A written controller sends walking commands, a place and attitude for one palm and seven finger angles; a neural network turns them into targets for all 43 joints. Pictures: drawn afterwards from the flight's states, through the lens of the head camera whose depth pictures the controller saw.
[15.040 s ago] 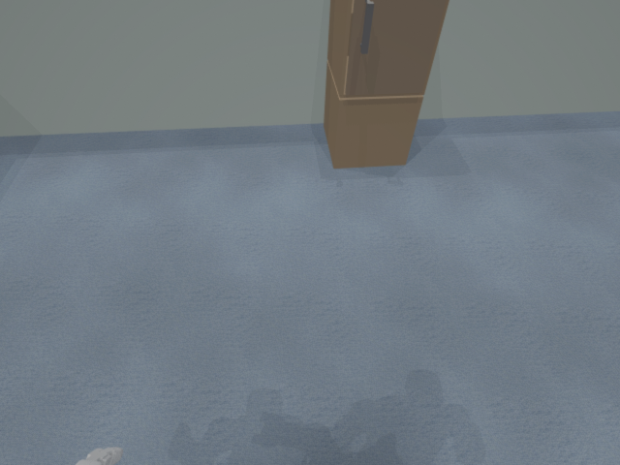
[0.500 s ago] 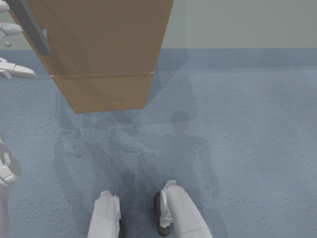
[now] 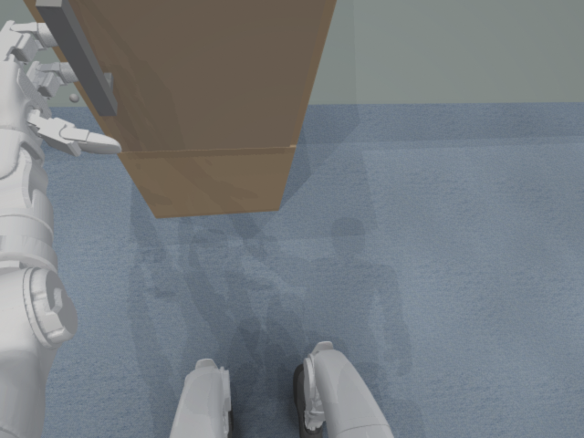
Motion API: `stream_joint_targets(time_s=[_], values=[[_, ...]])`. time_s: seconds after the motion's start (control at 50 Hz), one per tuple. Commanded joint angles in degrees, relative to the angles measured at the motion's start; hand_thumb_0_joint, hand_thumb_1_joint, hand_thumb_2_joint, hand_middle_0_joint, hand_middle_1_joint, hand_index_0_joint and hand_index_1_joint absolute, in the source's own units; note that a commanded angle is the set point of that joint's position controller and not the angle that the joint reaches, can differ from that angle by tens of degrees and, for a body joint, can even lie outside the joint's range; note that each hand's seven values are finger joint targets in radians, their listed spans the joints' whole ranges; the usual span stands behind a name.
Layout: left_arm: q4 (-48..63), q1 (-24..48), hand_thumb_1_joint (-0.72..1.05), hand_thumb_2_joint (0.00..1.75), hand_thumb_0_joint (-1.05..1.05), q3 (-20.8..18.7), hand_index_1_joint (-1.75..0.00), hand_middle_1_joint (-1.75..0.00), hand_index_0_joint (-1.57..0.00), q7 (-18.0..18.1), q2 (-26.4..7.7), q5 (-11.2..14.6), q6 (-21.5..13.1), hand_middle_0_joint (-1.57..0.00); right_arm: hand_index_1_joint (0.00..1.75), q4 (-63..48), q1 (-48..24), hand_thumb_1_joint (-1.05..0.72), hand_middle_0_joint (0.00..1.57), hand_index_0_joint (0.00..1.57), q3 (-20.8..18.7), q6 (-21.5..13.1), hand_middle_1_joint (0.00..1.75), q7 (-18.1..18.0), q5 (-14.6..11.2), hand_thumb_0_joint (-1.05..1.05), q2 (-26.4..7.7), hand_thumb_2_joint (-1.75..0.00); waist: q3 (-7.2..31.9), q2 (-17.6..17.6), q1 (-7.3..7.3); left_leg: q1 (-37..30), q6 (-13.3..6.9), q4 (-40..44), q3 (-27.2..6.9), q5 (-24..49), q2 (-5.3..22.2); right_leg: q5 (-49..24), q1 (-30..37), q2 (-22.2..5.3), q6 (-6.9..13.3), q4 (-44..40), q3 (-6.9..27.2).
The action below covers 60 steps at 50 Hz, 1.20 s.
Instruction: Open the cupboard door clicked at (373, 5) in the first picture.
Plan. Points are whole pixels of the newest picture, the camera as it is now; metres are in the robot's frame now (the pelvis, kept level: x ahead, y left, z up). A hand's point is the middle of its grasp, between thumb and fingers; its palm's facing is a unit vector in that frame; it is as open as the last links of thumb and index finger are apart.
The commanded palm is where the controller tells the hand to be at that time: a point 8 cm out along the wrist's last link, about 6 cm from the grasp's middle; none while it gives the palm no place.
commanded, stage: slide the fingers in behind the handle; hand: left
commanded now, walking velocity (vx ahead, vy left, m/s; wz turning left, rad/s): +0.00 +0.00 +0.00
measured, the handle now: (86, 50) +0.60 +0.22 +0.05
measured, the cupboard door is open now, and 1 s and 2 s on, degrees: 0 0 24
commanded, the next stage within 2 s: close the thumb around the handle in 0.50 s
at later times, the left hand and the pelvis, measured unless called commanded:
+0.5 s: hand (91, 97) +0.53 +0.21 +0.05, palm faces +0.03 -1.00 -0.03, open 14.3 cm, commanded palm +0.52 +0.23 +0.05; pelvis +0.01 +0.00 +0.00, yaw +1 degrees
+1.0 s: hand (103, 94) +0.54 +0.20 +0.05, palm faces +0.04 -1.00 -0.03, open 9.8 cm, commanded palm +0.52 +0.23 +0.05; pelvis +0.00 -0.01 +0.00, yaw +0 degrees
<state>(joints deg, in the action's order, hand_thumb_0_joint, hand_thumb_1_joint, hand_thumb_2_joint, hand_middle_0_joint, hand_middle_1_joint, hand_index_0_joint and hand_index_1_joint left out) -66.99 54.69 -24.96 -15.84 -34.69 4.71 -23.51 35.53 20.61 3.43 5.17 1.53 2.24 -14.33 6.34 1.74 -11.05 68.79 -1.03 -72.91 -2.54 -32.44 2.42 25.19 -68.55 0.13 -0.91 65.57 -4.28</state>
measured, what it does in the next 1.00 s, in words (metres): stands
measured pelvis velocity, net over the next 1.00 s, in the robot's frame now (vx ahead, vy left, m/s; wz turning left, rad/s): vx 0.00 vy -0.01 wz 0.00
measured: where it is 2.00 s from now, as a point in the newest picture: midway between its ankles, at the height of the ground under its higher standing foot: (265, 434)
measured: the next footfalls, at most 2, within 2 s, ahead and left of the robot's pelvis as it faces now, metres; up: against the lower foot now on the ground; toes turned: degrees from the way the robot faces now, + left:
none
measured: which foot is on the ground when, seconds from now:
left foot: down 0.00-1.00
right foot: down 0.00-1.00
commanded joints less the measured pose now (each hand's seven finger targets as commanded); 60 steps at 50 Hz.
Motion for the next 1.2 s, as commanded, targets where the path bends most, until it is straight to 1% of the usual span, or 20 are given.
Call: stream_joint_targets(time_s=[0.0,0.06,0.1,0.2,0.24,0.3,0.42,0.52,0.56,0.58,0.66,0.7,0.78,0.86,0.94,0.96,1.0,1.08,1.12,1.18], values=[[12.5,26.5,-0.5,0.3,0.0,2.9,-1.2,-1.2,-0.3,-1.6,-7.5,0.2,-4.7,-0.3,0.3,-1.1,11.5,-0.9,0.2,0.2,-4.4,-0.9,0.3,-1.1,0.3,0.0,-12.0,-0.9,31.2,12.2,-3.18,-27.9,0.5,8.6,-3.1,27.2,-0.3,-13.1,10.7,2.5,2.3,-5.6,0.3],[13.9,26.7,-0.5,0.3,0.0,4.4,-1.2,-1.2,-0.3,-1.4,-5.4,0.4,-5.2,-0.3,0.3,-0.7,11.9,-0.9,0.2,0.2,-4.7,-0.9,0.3,-1.0,0.4,0.0,-11.8,-0.9,33.6,13.3,-2.94,-30.6,0.8,8.3,-3.4,31.0,-0.3,-15.0,10.8,2.4,2.5,-5.4,0.1],[13.8,27.7,-0.5,0.3,0.0,6.4,-1.2,-1.2,-0.3,-1.1,-2.8,0.4,-5.1,-0.3,0.3,-0.1,11.8,-0.9,0.2,0.2,-4.8,-0.8,0.3,-0.7,0.6,0.0,-11.6,-0.9,32.4,14.7,-3.56,-32.2,1.3,8.3,-3.6,31.9,-0.2,-14.5,8.8,2.5,2.5,-5.7,-0.2],[12.1,27.7,-0.5,0.3,0.0,6.3,-1.2,-1.2,-0.3,-0.8,-3.3,0.1,-5.3,-0.3,0.3,0.2,11.7,-0.9,0.2,0.2,-4.7,-0.6,0.3,-0.8,0.6,0.0,-11.6,-0.9,30.8,12.2,-3.82,-29.3,0.6,8.5,-3.2,29.4,-0.5,-14.8,10.7,2.5,2.5,-6.0,0.1],[13.2,27.5,-0.5,0.3,0.0,5.5,-1.2,-1.2,-0.3,-0.8,-4.2,0.2,-5.8,-0.3,0.3,0.0,11.8,-0.9,0.2,0.2,-4.8,-0.6,0.3,-0.9,0.7,0.0,-11.7,-0.9,32.4,13.0,-3.4,-30.5,0.7,8.5,-3.3,30.9,-0.5,-15.4,11.1,2.5,2.7,-5.7,0.1],[12.8,26.1,-0.5,0.3,0.0,7.1,-1.2,-1.2,-0.3,-1.0,-1.9,0.5,-5.7,-0.3,0.3,-0.1,11.4,-0.9,0.2,0.2,-4.8,-0.4,0.3,-0.6,0.5,0.0,-11.4,-0.9,31.6,12.3,-3.46,-30.8,0.8,8.5,-3.2,31.9,-0.5,-16.2,11.5,2.5,2.6,-6.0,0.0],[9.6,25.7,-0.5,0.3,0.0,5.0,-1.2,-1.2,-0.3,-0.8,-4.5,0.2,-5.2,-0.3,0.3,-0.4,11.0,-0.9,0.2,0.2,-4.5,-0.2,0.3,-0.8,0.4,0.0,-11.6,-0.9,28.9,10.5,-3.59,-26.1,0.1,8.2,-2.5,27.9,-0.7,-15.6,12.5,2.5,2.4,-5.9,0.5],[12.8,24.3,-0.5,0.3,0.0,0.0,-1.2,-1.2,-0.3,0.4,-9.4,0.1,-5.7,-0.3,0.3,-2.0,11.2,-0.9,0.2,0.2,-4.4,-0.1,0.3,-0.8,0.5,0.0,-11.4,-0.9,35.0,11.8,-1.25,-27.4,0.4,7.6,-2.4,33.2,-0.8,-19.6,15.9,2.4,2.5,-4.2,0.7],[12.2,22.1,-0.5,0.3,0.0,-1.6,-1.2,-1.2,-0.3,1.2,-11.3,-0.4,-5.7,-0.3,0.3,-2.7,11.0,-0.9,0.2,0.2,-4.2,0.1,0.3,-0.6,0.4,0.0,-11.3,-0.9,34.2,12.2,-0.46,-26.6,0.5,7.4,-2.1,34.3,-0.6,-20.4,16.2,2.4,2.5,-3.8,0.8],[11.4,22.0,-0.5,0.3,0.0,-1.6,-1.2,-1.2,-0.3,1.6,-11.0,-0.6,-5.4,-0.3,0.3,-3.0,10.9,-0.9,0.2,0.2,-4.1,0.2,0.3,-0.5,0.4,0.0,-11.1,-0.9,32.6,10.3,-0.7,-24.8,0.3,7.6,-1.9,32.4,-0.7,-20.0,16.6,2.5,2.3,-3.9,0.8],[14.2,23.7,-0.28,0.4,0.0,-0.9,-1.22,-1.22,-0.32,2.1,-11.2,-1.6,-5.9,-0.32,0.3,-3.2,11.0,-0.9,0.2,0.2,-4.3,0.3,0.3,-0.5,0.3,0.0,-11.1,-0.9,34.4,11.7,-1.02,-25.9,0.3,7.7,-1.8,32.6,-0.6,-20.4,17.0,2.4,2.2,-3.9,1.2],[11.1,22.0,-0.16,0.44,0.0,-0.5,-1.24,-1.24,-0.32,1.8,-9.7,-0.9,-5.0,-0.32,0.3,-3.1,11.0,-0.9,0.2,0.2,-4.3,0.3,0.3,-0.7,0.0,0.0,-11.2,-0.9,31.8,8.2,-1.72,-23.6,0.0,7.9,-1.4,29.3,-0.6,-18.9,17.0,2.5,1.9,-4.6,1.1],[11.8,25.0,0.06,0.54,0.0,-0.1,-1.26,-1.26,-0.34,1.2,-9.7,-0.6,-5.3,-0.34,0.3,-2.4,11.2,-0.9,0.2,0.2,-4.3,-0.2,0.3,-1.0,0.1,0.0,-11.2,-0.9,32.6,9.3,-2.22,-23.9,-0.1,7.5,-1.6,28.8,-0.7,-18.3,15.9,2.4,1.9,-4.4,1.3],[13.1,23.3,0.28,0.64,0.0,-1.5,-1.28,-1.28,-0.36,1.0,-11.5,-0.5,-5.9,-0.36,0.3,-2.7,11.3,-0.9,0.2,0.2,-4.3,-0.5,0.3,-1.0,0.2,0.0,-11.3,-0.9,35.0,10.9,-0.97,-24.4,0.0,7.5,-1.4,29.9,-0.8,-19.5,17.5,2.4,2.0,-4.1,1.6],[12.3,23.9,0.51,0.73,0.0,-0.7,-1.31,-1.31,-0.37,0.9,-10.7,-0.4,-5.9,-0.37,0.3,-2.5,11.2,-0.9,0.2,0.2,-4.2,-0.6,0.3,-1.1,0.2,0.0,-11.5,-0.9,32.6,9.7,-1.78,-23.6,-0.2,7.7,-1.5,27.9,-0.7,-17.7,16.1,2.5,2.0,-4.5,1.6],[12.1,24.4,0.56,0.76,0.0,-1.8,-1.31,-1.31,-0.38,1.1,-12.3,-0.6,-5.9,-0.38,0.3,-2.3,11.4,-0.9,0.2,0.2,-4.2,-0.6,0.3,-1.2,0.1,0.0,-11.7,-0.9,32.9,9.3,-1.56,-23.1,-0.2,7.7,-1.6,27.3,-0.7,-17.2,16.4,2.4,1.9,-4.4,1.5],[10.7,24.8,0.68,0.8,0.0,-0.3,-1.33,-1.33,-0.38,1.0,-11.0,-1.0,-5.5,-0.38,0.3,-2.1,11.2,-0.9,0.2,0.2,-4.0,-0.6,0.3,-1.2,0.1,0.0,-11.6,-0.9,30.8,10.7,-1.95,-22.7,-0.1,8.0,-1.6,26.2,-0.7,-15.9,15.0,2.3,2.0,-4.6,1.4],[10.8,26.5,0.9,0.9,0.0,-0.8,-1.35,-1.35,-0.4,1.2,-12.2,-1.2,-5.1,-0.4,0.3,-1.9,11.7,-0.9,0.2,0.2,-4.1,-0.7,0.3,-1.5,0.2,0.0,-12.0,-0.9,32.3,10.4,-2.55,-23.0,-0.3,7.5,-1.7,26.6,-0.7,-16.3,14.8,2.2,1.9,-4.5,1.6],[10.9,25.6,0.9,0.9,0.0,-1.5,-1.35,-1.35,-0.4,1.0,-13.1,-1.4,-4.9,-0.4,0.3,-2.0,11.8,-0.9,0.2,0.2,-4.1,-0.7,0.3,-1.5,0.2,0.0,-11.9,-0.9,33.7,10.8,-1.79,-23.0,-0.2,7.3,-1.7,27.6,-0.8,-17.4,16.1,2.2,2.0,-4.2,1.6],[10.2,26.2,0.9,0.9,0.0,-0.1,-1.35,-1.35,-0.4,0.7,-11.3,-1.1,-4.5,-0.4,0.3,-1.9,11.7,-0.9,0.2,0.2,-4.1,-0.6,0.3,-1.4,0.2,0.0,-11.9,-0.9,32.0,10.8,-2.54,-23.3,-0.1,7.3,-1.8,27.3,-0.7,-16.5,14.2,2.3,2.0,-4.3,1.3]])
